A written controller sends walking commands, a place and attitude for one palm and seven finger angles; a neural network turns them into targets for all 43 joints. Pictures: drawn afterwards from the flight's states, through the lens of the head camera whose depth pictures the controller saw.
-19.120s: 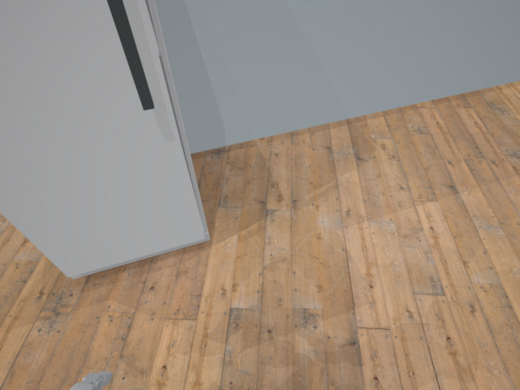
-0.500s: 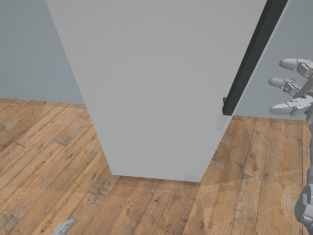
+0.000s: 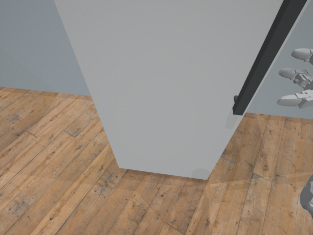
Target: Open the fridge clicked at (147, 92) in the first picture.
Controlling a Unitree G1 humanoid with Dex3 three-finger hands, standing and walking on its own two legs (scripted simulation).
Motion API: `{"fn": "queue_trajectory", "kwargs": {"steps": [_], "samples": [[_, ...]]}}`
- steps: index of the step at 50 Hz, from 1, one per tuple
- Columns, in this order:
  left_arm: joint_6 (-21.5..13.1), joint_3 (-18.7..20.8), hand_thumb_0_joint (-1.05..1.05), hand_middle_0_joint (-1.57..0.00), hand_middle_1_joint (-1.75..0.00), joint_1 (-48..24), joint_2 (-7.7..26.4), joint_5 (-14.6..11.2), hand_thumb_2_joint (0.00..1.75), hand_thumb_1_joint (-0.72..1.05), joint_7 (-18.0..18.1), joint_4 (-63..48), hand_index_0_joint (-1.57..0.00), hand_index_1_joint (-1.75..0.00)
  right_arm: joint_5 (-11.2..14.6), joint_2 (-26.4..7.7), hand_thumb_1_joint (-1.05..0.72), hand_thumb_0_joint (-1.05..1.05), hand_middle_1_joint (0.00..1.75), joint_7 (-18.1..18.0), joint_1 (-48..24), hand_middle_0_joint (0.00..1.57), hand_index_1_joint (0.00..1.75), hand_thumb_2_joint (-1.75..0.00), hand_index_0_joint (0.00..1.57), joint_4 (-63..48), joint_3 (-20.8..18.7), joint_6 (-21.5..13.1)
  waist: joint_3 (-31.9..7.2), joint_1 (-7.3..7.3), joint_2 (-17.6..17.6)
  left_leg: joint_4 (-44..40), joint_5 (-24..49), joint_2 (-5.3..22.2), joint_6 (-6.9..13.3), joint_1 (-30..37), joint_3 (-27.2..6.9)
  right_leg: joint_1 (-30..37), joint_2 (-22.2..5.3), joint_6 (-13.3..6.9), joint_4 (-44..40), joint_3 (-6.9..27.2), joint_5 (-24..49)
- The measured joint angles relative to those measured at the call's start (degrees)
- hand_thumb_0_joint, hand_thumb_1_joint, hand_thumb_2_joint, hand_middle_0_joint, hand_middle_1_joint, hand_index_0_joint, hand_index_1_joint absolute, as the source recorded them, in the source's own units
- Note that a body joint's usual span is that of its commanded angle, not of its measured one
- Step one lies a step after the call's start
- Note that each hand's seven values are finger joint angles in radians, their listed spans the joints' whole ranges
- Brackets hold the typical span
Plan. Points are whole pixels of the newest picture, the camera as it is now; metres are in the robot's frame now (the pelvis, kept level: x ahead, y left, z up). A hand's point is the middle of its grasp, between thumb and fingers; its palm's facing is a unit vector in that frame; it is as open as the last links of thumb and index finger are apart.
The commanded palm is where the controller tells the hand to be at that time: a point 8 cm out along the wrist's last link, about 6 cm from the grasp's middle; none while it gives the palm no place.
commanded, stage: move the hooked fingers beside the handle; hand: right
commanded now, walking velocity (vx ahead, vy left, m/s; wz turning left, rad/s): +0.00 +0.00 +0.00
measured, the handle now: (271, 35) +0.51 -0.17 +0.26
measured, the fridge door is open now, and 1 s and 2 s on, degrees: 0 0 0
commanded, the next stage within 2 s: feel for the door with the fingertips in 0.54 s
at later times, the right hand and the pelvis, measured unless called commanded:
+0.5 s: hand (293, 81) +0.45 -0.24 +0.19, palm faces +0.03 +1.00 +0.03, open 14.0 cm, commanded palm +0.43 -0.29 +0.19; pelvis -0.01 +0.00 +0.00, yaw -1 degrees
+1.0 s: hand (281, 83) +0.44 -0.21 +0.19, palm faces +0.01 +1.00 +0.03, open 14.0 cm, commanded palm +0.42 -0.26 +0.19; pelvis -0.01 +0.00 +0.00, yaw -1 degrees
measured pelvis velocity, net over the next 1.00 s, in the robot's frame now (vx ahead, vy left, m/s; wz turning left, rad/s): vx -0.01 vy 0.00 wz -0.02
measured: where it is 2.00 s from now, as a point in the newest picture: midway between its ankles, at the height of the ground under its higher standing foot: outside the picture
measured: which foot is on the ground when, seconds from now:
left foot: down 0.00-1.00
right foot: down 0.00-1.00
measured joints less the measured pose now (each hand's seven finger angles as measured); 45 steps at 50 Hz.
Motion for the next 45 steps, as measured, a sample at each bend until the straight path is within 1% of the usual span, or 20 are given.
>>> {"fn": "queue_trajectory", "kwargs": {"steps": [2, 5, 12, 16, 19, 23, 29, 33, 35, 38, 42, 45], "samples": [[0.35, -0.01, 0.01, -0.20, -0.30, 0.06, -0.04, -0.15, 0.90, 0.90, 0.03, -0.20, -0.20, -0.30, -0.01, -0.10, 0.50, -0.01, 1.20, 0.00, 0.81, 0.30, 1.20, -0.30, 0.30, -0.62, -0.16, 0.65, -0.05, -0.08, 0.03, -0.02, -0.05, -0.04, 0.01, 0.13, 0.03, 0.08, -0.04, 0.00, 0.07, 0.03, -0.09], [0.38, 0.08, 0.01, -0.20, -0.30, -0.18, -0.15, -0.27, 0.90, 0.90, 0.19, -0.33, -0.20, -0.30, 0.01, 0.06, 0.50, -0.01, 1.20, -0.38, 1.30, 0.30, 1.20, -0.30, 0.30, -1.63, 0.72, 1.18, 0.17, -0.32, 0.01, -0.07, -0.08, -0.02, 0.04, 0.38, 0.40, 0.03, -0.01, 0.03, 0.30, 0.41, -0.12], [-0.23, -0.05, 0.01, -0.20, -0.30, -1.80, -0.35, -0.32, 0.90, 0.90, 0.29, -0.03, -0.20, -0.30, 1.01, 2.38, 0.50, -0.01, 1.20, -0.99, 0.51, 0.30, 1.20, -0.30, 0.30, -3.53, 2.87, 1.58, -0.06, -1.26, -0.03, -0.30, -0.07, 0.15, 0.09, 1.13, 1.14, 0.33, 0.20, 0.08, 0.35, 1.17, 0.02], [-0.25, -0.54, 0.01, -0.20, -0.30, -3.35, -0.41, -0.20, 0.90, 0.90, 0.32, -0.58, -0.20, -0.30, 0.25, 2.52, 0.50, -0.01, 1.20, -1.74, -1.58, 0.30, 1.20, -0.30, 0.30, -0.35, 3.03, 2.40, -0.13, -1.01, -0.07, 0.14, -0.16, 0.25, 0.12, 0.76, 1.34, -0.02, 0.30, 0.09, 0.56, 1.38, 0.14], [-0.44, -0.61, 0.01, -0.20, -0.30, -3.95, -0.52, -0.10, 0.90, 0.90, 0.30, -1.31, -0.20, -0.30, -0.57, 2.21, 0.50, -0.01, 1.20, -2.56, -1.93, 0.30, 1.20, -0.30, 0.30, 0.33, 3.11, 1.73, 0.01, -0.82, -0.13, 0.48, -0.15, 0.24, 0.18, 0.31, 1.24, -0.30, 0.28, 0.15, 0.63, 1.30, 0.27], [-0.46, -0.79, 0.00, -0.20, -0.30, -3.96, -0.61, -0.19, 0.90, 0.90, 0.32, -1.35, -0.20, -0.30, -0.03, 2.28, 0.50, -0.01, 1.20, -2.24, -2.12, 0.30, 1.20, -0.30, 0.30, 0.65, 2.81, 0.13, 0.14, -0.90, -0.07, 0.69, -0.16, 0.09, 0.28, 0.18, 1.12, -0.30, 0.13, 0.25, 0.71, 1.19, 0.27], [0.13, -0.95, 0.00, -0.20, -0.30, -3.17, -0.35, -0.32, 0.90, 0.90, 0.46, -1.14, -0.20, -0.30, -0.71, 0.52, 0.50, -0.01, 1.20, -1.49, -3.07, 0.30, 1.20, -0.30, 0.30, 3.18, 2.22, 0.16, 0.29, -0.47, -0.02, 1.03, -0.19, -0.08, 0.40, -0.45, 1.16, -0.92, -0.05, 0.36, 1.03, 1.27, 0.27], [0.21, -0.53, 0.00, -0.20, -0.30, -2.02, -0.11, -0.35, 0.90, 0.90, 0.49, -0.66, -0.20, -0.30, -0.02, 0.43, 0.50, -0.01, 1.20, -1.05, -1.89, 0.30, 1.20, -0.30, 0.30, 1.21, 1.94, -0.62, 0.38, -0.59, -0.09, 0.88, -0.09, -0.18, 0.47, -0.42, 1.09, -0.90, -0.14, 0.41, 0.98, 1.21, 0.28], [0.20, -0.30, 0.01, -0.20, -0.30, -1.43, 0.00, -0.43, 0.90, 0.90, 0.47, -0.25, -0.20, -0.30, 0.74, 0.85, 0.50, -0.01, 1.20, -0.83, -1.49, 0.30, 1.20, -0.30, 0.30, 0.16, 2.60, -0.59, 0.34, -0.80, -0.15, 0.73, -0.08, -0.19, 0.47, -0.16, 1.14, -0.70, -0.14, 0.42, 0.92, 1.26, 0.25], [0.25, -0.13, 0.01, -0.20, -0.30, -0.92, 0.11, -0.46, 0.90, 0.90, 0.33, 0.31, -0.20, -0.30, 1.46, 2.08, 0.50, -0.01, 1.20, -0.74, -0.92, 0.30, 1.20, -0.30, 0.30, -1.35, 3.15, 0.38, 0.02, -1.11, -0.19, 0.56, -0.08, -0.17, 0.43, 0.15, 1.13, -0.42, -0.11, 0.38, 0.82, 1.26, 0.21], [0.29, -0.07, 0.01, -0.20, -0.30, -1.23, 0.01, -0.35, 0.90, 0.90, 0.12, 0.19, -0.20, -0.30, 1.10, 3.40, 0.50, -0.01, 1.20, -2.08, -0.37, 0.30, 1.20, -0.30, 0.30, -2.41, 3.32, 2.10, -0.10, -0.95, -0.22, 0.51, -0.03, -0.12, 0.39, 0.35, 1.07, -0.17, -0.06, 0.31, 0.72, 1.20, 0.28], [0.05, 0.03, 0.01, -0.20, -0.30, -1.63, -0.27, -0.27, 0.90, 0.90, -0.08, -0.35, -0.20, -0.30, 0.84, 4.53, 0.50, -0.01, 1.20, -3.59, 0.78, 0.30, 1.20, -0.30, 0.30, -4.32, 3.73, 2.30, -0.13, -0.88, -0.25, 0.43, 0.07, -0.13, 0.38, 0.58, 0.91, 0.16, -0.07, 0.31, 0.55, 1.04, 0.37]]}}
